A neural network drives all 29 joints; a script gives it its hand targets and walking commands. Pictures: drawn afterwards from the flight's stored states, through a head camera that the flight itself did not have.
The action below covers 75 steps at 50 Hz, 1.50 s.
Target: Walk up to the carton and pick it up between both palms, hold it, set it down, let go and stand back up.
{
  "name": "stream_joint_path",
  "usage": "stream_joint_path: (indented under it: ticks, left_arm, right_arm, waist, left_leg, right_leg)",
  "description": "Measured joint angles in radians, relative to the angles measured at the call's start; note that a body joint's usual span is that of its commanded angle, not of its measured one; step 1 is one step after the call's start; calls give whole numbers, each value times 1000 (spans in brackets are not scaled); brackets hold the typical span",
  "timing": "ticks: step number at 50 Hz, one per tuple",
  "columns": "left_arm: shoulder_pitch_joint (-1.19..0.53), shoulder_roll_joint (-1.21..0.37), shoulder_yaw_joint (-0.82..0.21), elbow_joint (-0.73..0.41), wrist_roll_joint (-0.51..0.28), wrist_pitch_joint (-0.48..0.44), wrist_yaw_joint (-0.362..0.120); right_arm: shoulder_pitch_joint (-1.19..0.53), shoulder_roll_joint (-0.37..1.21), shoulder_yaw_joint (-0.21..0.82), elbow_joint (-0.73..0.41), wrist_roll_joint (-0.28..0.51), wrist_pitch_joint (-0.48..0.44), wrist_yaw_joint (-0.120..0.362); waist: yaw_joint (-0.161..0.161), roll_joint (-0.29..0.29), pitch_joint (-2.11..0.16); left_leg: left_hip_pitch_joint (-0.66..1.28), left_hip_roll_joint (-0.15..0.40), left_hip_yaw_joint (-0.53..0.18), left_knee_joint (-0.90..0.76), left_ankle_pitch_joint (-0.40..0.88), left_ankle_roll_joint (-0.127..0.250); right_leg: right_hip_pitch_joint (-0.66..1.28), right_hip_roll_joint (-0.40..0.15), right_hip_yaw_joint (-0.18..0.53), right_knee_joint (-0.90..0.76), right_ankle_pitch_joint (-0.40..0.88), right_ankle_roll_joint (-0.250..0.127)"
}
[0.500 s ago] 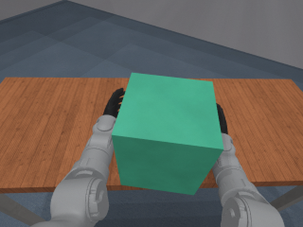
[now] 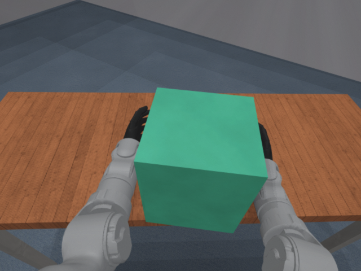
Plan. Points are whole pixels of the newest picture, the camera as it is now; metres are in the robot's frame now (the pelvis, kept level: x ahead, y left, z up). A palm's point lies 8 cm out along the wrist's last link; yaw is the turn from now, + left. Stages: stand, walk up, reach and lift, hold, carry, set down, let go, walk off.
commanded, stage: reach and lift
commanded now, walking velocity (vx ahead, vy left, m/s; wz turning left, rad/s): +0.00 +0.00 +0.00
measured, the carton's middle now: (196, 163) +0.36 -0.03 +0.06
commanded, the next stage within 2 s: none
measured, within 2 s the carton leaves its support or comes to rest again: leaves its support in 0.26 s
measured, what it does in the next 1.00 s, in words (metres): stands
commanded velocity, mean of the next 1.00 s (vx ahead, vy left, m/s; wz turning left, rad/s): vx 0.00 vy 0.00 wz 0.00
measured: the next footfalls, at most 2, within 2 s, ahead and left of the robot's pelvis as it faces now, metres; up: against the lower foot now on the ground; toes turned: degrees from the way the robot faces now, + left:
none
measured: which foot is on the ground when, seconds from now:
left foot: down 0.00-1.00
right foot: down 0.00-1.00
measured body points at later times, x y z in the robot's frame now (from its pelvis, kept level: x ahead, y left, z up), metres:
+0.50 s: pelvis +0.00 +0.00 +0.00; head -0.01 +0.03 +0.45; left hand +0.43 +0.12 +0.11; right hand +0.38 -0.18 +0.09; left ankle -0.02 +0.08 -0.74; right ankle +0.03 -0.09 -0.74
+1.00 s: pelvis -0.01 +0.00 +0.00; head -0.01 +0.01 +0.45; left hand +0.42 +0.11 +0.12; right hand +0.37 -0.19 +0.09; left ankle -0.02 +0.08 -0.74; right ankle +0.03 -0.09 -0.74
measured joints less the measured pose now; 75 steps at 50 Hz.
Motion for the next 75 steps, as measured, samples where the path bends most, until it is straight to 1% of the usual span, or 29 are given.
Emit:
stream_joint_path:
  ticks: [9,15,22,32,36,39,42,46,50,53,57,59,62,67,75]
  left_arm:
    - [0,-2,6,0,1,0,0]
    - [0,4,-22,0,-13,-2,9]
    - [-4,7,-35,0,-29,-23,12]
    - [-23,3,-16,0,11,-37,2]
    - [-23,2,-20,0,2,-40,4]
    - [-24,4,-37,0,-9,-40,14]
    - [-23,3,-51,0,-22,-40,26]
    - [-23,8,-63,0,-33,-33,32]
    - [-10,13,-85,-25,-58,14,44]
    - [7,19,-118,-66,-90,78,56]
    - [39,32,-187,-177,-156,177,90]
    - [42,32,-194,-230,-161,216,95]
    - [28,21,-165,-268,-140,264,89]
    - [16,7,-98,-314,-84,369,53]
    - [11,5,-92,-400,-84,466,50]
  right_arm:
    - [0,0,0,0,0,0,-1]
    - [1,0,0,0,12,-8,-2]
    - [1,0,0,0,31,-36,-3]
    - [-2,-2,-9,19,31,-85,-13]
    - [-2,-2,-12,24,31,-96,-13]
    - [-2,-4,-12,26,31,-101,-13]
    - [-2,-7,-11,26,49,-102,-7]
    - [-2,-15,21,23,107,-89,-5]
    - [-2,-31,84,11,181,-35,-9]
    - [-2,-42,133,-1,240,20,-15]
    - [4,-59,203,-59,325,93,-23]
    - [4,-71,234,-100,353,125,-30]
    - [-12,-83,246,-131,357,174,-33]
    - [-41,-85,252,-135,357,258,-33]
    - [-49,-86,267,-166,367,304,-37]
  waist:
    - [0,0,-2]
    - [0,3,-21]
    - [0,3,-43]
    - [0,3,-10]
    - [0,3,-4]
    - [0,4,-7]
    - [0,8,-18]
    - [0,11,-31]
    - [0,11,-30]
    - [0,11,-23]
    - [0,12,-37]
    - [0,12,-45]
    - [0,12,-44]
    - [0,12,-17]
    - [0,12,-28]
  left_leg:
    - [0,0,0,-1,0,2]
    - [0,0,0,-1,0,2]
    - [9,0,0,-1,0,2]
    - [35,0,0,-3,8,3]
    - [35,0,0,-11,15,3]
    - [35,-1,0,-17,18,3]
    - [35,-1,0,-24,20,3]
    - [36,-1,0,-30,22,3]
    - [45,-1,0,-31,22,3]
    - [56,-1,0,-31,22,3]
    - [58,-1,0,-31,23,3]
    - [60,-1,0,-31,24,3]
    - [75,-1,0,-31,24,3]
    - [119,-1,0,-32,24,4]
    - [125,-2,0,-32,32,5]
  right_leg:
    - [0,-1,0,-1,1,2]
    - [1,-1,0,-3,1,2]
    - [10,-1,0,-3,1,2]
    - [37,-1,-1,-6,9,2]
    - [36,-1,-1,-13,15,2]
    - [35,-1,-1,-15,15,2]
    - [33,-1,-1,-19,15,2]
    - [33,-1,-1,-22,15,2]
    - [42,-1,-1,-22,15,2]
    - [53,-1,-1,-23,15,2]
    - [55,-1,-1,-23,16,2]
    - [57,-1,-1,-24,18,2]
    - [73,-1,-1,-25,19,2]
    - [117,-1,-1,-26,20,2]
    - [123,-3,-2,-26,27,2]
